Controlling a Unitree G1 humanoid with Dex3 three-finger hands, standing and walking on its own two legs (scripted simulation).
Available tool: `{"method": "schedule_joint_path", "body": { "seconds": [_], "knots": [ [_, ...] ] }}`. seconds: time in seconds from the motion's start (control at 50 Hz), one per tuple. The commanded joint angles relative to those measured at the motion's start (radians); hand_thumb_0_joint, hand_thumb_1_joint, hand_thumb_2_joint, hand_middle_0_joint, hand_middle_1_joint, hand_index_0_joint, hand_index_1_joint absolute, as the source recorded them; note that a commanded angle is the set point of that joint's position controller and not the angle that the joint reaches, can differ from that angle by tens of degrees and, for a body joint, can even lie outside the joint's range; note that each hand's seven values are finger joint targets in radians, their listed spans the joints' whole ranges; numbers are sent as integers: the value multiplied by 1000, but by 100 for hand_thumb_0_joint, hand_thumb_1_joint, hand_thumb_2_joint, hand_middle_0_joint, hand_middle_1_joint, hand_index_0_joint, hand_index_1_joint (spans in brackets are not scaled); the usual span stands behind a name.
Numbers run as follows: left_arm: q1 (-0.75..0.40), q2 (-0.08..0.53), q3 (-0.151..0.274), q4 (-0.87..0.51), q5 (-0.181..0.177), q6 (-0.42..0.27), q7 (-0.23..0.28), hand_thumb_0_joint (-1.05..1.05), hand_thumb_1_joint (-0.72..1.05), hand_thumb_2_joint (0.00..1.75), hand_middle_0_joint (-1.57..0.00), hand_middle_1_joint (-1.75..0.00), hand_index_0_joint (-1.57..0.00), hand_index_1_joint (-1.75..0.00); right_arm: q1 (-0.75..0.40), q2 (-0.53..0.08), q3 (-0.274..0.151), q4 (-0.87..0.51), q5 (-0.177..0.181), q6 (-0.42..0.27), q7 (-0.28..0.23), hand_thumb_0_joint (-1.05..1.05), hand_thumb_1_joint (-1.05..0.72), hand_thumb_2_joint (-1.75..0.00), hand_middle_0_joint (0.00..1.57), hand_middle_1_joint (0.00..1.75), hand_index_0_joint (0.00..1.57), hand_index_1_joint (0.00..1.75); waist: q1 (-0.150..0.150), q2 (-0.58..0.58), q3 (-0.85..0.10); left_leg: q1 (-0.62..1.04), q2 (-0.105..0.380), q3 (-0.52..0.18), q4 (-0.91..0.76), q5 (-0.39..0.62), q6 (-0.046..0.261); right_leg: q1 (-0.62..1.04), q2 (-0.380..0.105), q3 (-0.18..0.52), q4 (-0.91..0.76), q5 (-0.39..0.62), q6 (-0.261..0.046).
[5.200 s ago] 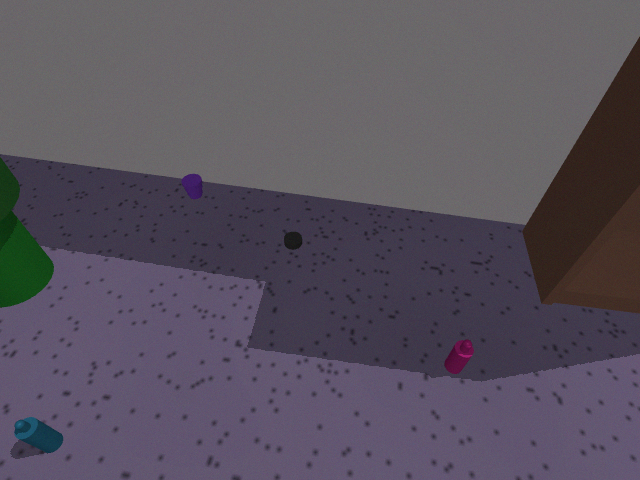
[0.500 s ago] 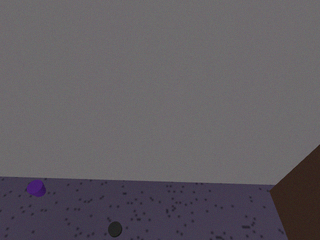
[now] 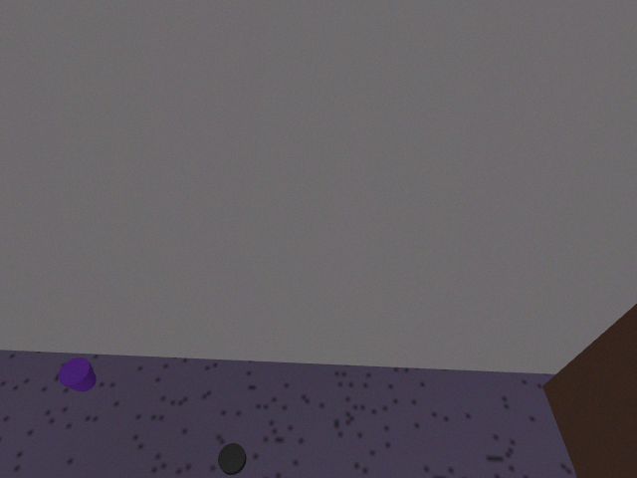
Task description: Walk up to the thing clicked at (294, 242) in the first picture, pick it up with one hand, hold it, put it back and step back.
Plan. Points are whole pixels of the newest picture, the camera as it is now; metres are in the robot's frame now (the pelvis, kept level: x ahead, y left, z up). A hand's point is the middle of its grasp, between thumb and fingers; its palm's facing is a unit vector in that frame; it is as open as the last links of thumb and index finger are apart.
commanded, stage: stand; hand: left
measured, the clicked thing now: (232, 458) +0.34 +0.23 -0.77
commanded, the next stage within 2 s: none
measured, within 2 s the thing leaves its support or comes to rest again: neither
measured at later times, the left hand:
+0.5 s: hand out of the picture +0.07 +0.25 -0.16, palm faces -0.02 -0.94 -0.35, open 7.4 cm
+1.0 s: hand out of the picture +0.07 +0.25 -0.16, palm faces -0.02 -0.94 -0.35, open 7.4 cm
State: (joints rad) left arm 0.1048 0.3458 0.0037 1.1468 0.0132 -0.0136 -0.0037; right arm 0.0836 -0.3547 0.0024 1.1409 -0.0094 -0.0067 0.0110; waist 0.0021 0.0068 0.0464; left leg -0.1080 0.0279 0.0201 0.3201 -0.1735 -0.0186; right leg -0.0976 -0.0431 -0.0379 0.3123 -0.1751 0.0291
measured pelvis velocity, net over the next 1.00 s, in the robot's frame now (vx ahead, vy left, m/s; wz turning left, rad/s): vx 0.00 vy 0.00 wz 0.00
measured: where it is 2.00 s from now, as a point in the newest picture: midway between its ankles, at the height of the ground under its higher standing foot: outside the picture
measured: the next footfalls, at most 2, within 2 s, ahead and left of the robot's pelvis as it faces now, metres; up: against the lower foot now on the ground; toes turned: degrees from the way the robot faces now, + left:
none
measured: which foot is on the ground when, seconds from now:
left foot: down 0.00-1.00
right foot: down 0.00-1.00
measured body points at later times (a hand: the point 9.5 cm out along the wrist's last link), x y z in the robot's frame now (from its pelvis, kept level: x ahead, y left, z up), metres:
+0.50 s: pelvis +0.00 +0.00 +0.00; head +0.01 +0.00 +0.45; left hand +0.07 +0.30 -0.13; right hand +0.08 -0.30 -0.13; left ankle +0.00 +0.13 -0.75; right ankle +0.00 -0.14 -0.75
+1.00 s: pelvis +0.00 +0.00 +0.00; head +0.01 -0.01 +0.45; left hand +0.07 +0.30 -0.13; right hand +0.08 -0.30 -0.13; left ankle +0.00 +0.13 -0.75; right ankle +0.00 -0.14 -0.75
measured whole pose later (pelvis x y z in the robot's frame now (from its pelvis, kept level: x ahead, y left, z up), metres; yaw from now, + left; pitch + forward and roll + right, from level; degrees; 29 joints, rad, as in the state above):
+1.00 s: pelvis +0.00 +0.00 +0.00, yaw +0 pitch -2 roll +0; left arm 0.13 0.35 0.00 1.13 0.02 -0.01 0.00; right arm 0.11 -0.35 0.00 1.14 -0.01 0.00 0.01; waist 0.00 0.01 0.04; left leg -0.11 0.03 0.02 0.32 -0.17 -0.02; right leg -0.10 -0.04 -0.04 0.31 -0.18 0.02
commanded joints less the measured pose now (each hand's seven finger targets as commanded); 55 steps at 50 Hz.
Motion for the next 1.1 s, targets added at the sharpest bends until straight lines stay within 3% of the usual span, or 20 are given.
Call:
{"method": "schedule_joint_path", "body": {
  "seconds": [0.0,0.2,0.34,0.5,0.8,0.88,0.96,1.04,1.08],
  "knots": [
    [-38,218,35,-55,-4,-16,11,0,90,90,-20,-30,-20,-30,-44,-211,-38,-56,2,-23,-15,0,-90,-90,20,30,20,30,-1,-6,-65,12,116,-87,-52,156,25,-2,-99,78,-49,125,-31],
    [-33,216,35,-62,-2,-16,8,0,90,90,-20,-30,-20,-30,-42,-214,-41,-60,0,-22,-14,0,-90,-90,20,30,20,30,0,-4,-65,-2,113,-85,-54,103,31,1,-105,88,-62,100,-37],
    [-39,217,37,-66,-2,-16,11,0,90,90,-20,-30,-20,-30,-34,-216,-41,-61,-1,-23,-16,0,-90,-90,20,30,20,30,0,3,-72,2,115,-87,-50,150,31,13,-105,85,-51,132,-36],
    [-29,217,35,-64,-4,-13,9,0,90,90,-20,-30,-20,-30,-27,-214,-40,-60,1,-22,-17,0,-90,-90,20,30,20,30,0,1,-54,2,113,-88,-59,110,28,-9,-100,85,-55,80,-39],
    [-19,221,34,-68,-2,-17,10,0,90,90,-20,-30,-20,-30,-22,-207,-39,-60,1,-22,-15,0,-90,-90,20,30,20,30,-1,-16,-64,15,115,-89,-54,129,29,-10,-100,83,-53,100,-37],
    [-24,222,35,-68,-1,-15,10,0,90,90,-20,-30,-20,-30,-24,-213,-41,-60,0,-18,-15,0,-90,-90,20,30,20,30,-3,-8,-45,-6,106,-84,-57,68,29,-17,-101,89,-68,67,-38],
    [-28,225,36,-77,-2,-18,11,0,90,90,-20,-30,-20,-30,-13,-207,-41,-61,-1,-21,-14,0,-90,-90,20,30,20,30,-5,-13,-69,4,112,-85,-51,127,30,2,-105,89,-56,116,-41],
    [-21,224,35,-72,-2,-16,12,0,90,90,-20,-30,-20,-30,-16,-206,-40,-61,-1,-20,-15,0,-90,-90,20,30,20,30,-2,-14,-58,-8,112,-87,-56,104,28,-1,-102,86,-57,91,-38],
    [-23,219,35,-74,0,-15,10,0,90,90,-20,-30,-20,-30,-20,-213,-42,-63,-2,-20,-17,0,-90,-90,20,30,20,30,1,-3,-72,-3,113,-82,-45,127,33,13,-107,90,-51,129,-42]
  ]
}}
